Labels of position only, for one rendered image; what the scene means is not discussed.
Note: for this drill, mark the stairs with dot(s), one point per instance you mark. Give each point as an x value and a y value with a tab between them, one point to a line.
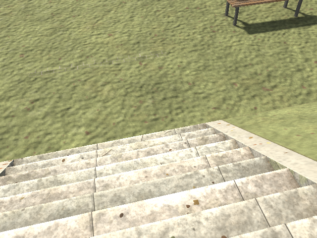
187	182

